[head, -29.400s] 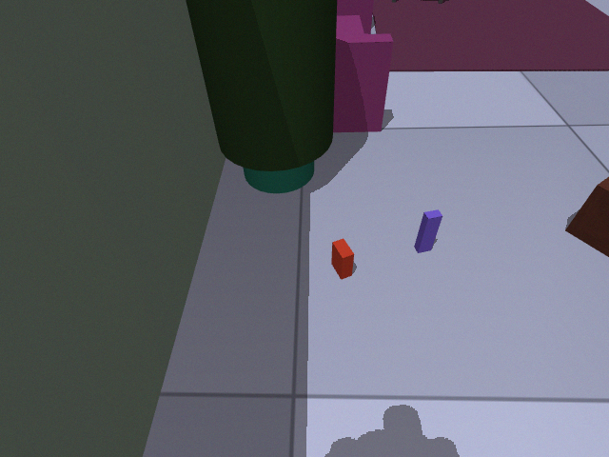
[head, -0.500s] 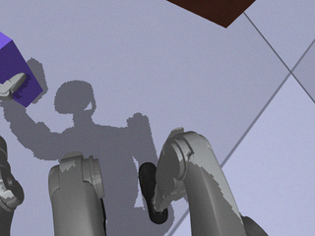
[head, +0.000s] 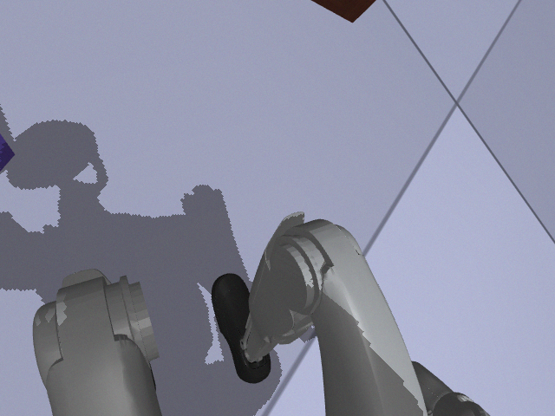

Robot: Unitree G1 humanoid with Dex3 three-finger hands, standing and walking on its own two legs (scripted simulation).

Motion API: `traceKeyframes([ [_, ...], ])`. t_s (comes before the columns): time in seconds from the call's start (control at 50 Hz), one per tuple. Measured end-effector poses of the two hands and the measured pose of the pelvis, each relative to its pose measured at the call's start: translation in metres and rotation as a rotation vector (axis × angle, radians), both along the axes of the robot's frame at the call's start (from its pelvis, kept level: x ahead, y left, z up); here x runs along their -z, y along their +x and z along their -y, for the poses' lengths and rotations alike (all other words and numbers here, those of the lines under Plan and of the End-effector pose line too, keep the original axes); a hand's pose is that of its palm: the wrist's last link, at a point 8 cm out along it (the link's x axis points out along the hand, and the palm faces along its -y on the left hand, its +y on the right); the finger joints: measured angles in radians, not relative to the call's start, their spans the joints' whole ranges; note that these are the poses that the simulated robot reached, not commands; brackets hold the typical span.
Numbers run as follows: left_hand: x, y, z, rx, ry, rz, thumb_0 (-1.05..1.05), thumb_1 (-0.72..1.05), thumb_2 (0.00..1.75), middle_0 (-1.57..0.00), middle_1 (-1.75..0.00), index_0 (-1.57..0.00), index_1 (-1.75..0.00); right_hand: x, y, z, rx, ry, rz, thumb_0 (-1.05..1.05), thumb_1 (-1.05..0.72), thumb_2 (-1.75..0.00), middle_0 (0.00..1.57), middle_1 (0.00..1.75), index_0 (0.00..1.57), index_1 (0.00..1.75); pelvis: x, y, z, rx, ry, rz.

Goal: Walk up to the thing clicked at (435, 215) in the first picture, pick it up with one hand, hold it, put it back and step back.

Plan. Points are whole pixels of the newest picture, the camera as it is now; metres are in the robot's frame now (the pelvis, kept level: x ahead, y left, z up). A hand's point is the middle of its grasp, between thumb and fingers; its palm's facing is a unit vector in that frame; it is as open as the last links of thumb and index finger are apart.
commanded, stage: lower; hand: left
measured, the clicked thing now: out of the picture +0.50 +0.27 -0.16
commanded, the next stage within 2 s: loosen in 0.64 s
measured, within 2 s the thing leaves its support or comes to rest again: rests again in 1.08 s
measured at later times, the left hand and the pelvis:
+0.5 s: hand out of the picture +0.50 +0.29 -0.16, palm faces +0.35 -0.93 -0.02, open 8.6 cm; pelvis +0.00 +0.00 +0.00, yaw -2 degrees
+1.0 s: hand out of the picture +0.51 +0.29 -0.17, palm faces +0.36 -0.93 +0.01, open 9.1 cm; pelvis +0.00 +0.01 +0.00, yaw -3 degrees
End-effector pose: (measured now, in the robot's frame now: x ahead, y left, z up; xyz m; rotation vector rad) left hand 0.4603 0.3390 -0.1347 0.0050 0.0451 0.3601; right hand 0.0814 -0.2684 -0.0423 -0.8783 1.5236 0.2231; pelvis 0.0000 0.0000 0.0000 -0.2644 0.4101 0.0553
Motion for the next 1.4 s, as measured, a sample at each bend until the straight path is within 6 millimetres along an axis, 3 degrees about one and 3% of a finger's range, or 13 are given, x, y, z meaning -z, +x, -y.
traceKeyframes([
  [0.3,0.02,0.0,0.01,-0.002,-0.026,-0.027,-0.02,-0.36,1.01,-0.98,-1.23,-0.93,-1.21,-0.005,0.007,-0.007,-0.074,-0.011,-0.001,0.0,-0.91,-0.9,0.21,0.3,0.2,0.3,0.001,-0.003,-0.002,0.009,-0.027,0.041],
  [0.84,0.037,0.009,0.012,-0.006,-0.026,-0.012,-0.02,-0.37,1.01,-1.0,-1.22,-0.95,-1.19,-0.012,0.008,-0.013,-0.129,-0.055,-0.02,0.0,-0.9,-0.9,0.21,0.3,0.2,0.3,0.003,-0.004,-0.006,0.029,-0.064,0.069],
  [1.0,0.032,0.011,0.009,-0.012,-0.023,0.016,-0.01,-0.3,0.77,-0.95,-0.99,-0.93,-0.97,-0.014,0.01,-0.015,-0.141,-0.062,-0.02,0.0,-0.91,-0.9,0.21,0.3,0.2,0.3,0.002,-0.005,-0.007,0.03,-0.07,0.074],
  [1.2,0.031,0.011,0.01,0.005,-0.026,-0.005,-0.01,-0.48,0.43,-0.68,-0.6,-0.67,-0.6,-0.014,0.013,-0.017,-0.141,-0.054,-0.007,0.0,-0.91,-0.9,0.21,0.3,0.2,0.3,0.001,-0.005,-0.008,0.032,-0.071,0.071],
  [1.4,0.034,0.013,0.012,-0.01,-0.026,0.011,-0.01,-0.59,0.2,-0.42,-0.31,-0.41,-0.31,-0.014,0.014,-0.015,-0.145,-0.061,-0.017,0.0,-0.91,-0.9,0.21,0.3,0.2,0.3,0.001,-0.004,-0.006,0.034,-0.069,0.07],
])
